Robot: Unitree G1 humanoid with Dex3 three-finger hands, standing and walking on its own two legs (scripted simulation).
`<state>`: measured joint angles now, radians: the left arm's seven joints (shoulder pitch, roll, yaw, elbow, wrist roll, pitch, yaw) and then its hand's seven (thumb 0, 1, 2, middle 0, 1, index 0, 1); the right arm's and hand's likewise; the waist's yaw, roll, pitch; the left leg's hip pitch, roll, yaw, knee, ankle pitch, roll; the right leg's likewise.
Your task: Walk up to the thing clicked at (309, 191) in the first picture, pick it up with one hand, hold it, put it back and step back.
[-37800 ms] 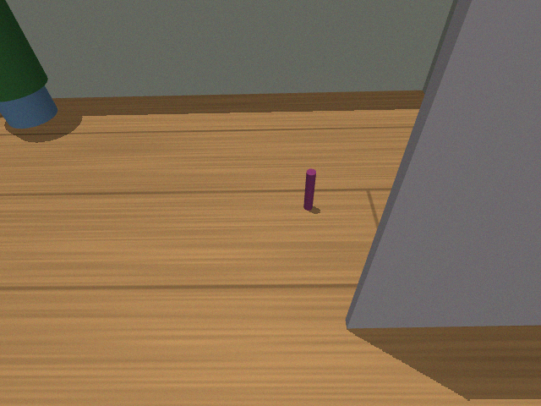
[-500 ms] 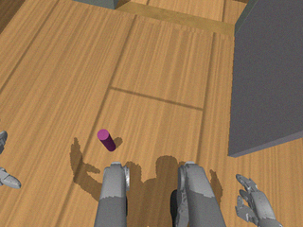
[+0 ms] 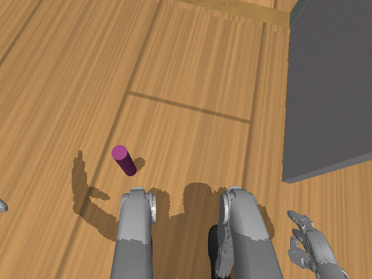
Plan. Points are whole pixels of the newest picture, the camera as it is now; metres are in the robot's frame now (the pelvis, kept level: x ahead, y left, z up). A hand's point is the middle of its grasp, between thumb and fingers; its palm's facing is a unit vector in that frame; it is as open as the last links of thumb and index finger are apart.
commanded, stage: go down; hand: left
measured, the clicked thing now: (125, 162) +0.42 +0.20 -0.34
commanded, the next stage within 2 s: approach in 0.78 s
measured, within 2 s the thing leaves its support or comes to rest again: neither
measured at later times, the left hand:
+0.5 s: hand out of the picture +0.34 +0.39 -0.04, palm faces +0.13 -0.98 -0.12, open 17.7 cm
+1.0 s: hand out of the picture +0.36 +0.40 -0.05, palm faces +0.14 -0.99 -0.10, open 17.7 cm
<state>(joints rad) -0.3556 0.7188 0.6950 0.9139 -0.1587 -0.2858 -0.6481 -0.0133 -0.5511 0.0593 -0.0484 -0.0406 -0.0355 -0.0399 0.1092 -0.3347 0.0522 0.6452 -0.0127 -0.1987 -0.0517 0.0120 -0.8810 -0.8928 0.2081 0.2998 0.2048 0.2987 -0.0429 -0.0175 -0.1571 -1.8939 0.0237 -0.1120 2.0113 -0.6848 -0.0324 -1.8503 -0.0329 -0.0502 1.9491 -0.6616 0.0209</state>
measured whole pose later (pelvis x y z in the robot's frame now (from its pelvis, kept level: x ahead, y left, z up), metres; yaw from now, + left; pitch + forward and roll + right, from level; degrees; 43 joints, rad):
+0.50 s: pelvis -0.01 +0.00 -0.03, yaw +0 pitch +32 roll -6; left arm -0.43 0.77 0.73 0.95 -0.17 -0.28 -0.69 -0.01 -0.59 0.05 -0.05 -0.05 -0.04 -0.05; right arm 0.12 -0.35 0.07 0.65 -0.01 -0.19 -0.04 0.01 -0.88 -0.89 0.21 0.30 0.20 0.30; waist -0.06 -0.02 -0.14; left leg -1.99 0.02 -0.12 2.11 -0.69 -0.03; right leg -1.94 -0.03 -0.05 2.04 -0.66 0.02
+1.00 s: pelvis -0.01 +0.00 -0.05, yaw -1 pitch +32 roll -6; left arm -0.48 0.82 0.76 1.01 -0.19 -0.32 -0.72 -0.01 -0.60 0.03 -0.07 -0.05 -0.06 -0.05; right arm 0.12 -0.36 0.08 0.64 -0.02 -0.19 -0.02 0.01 -0.89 -0.89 0.21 0.30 0.20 0.30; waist -0.07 -0.02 -0.13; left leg -2.05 0.01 -0.12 2.17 -0.69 -0.03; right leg -2.00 -0.03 -0.05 2.10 -0.67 0.03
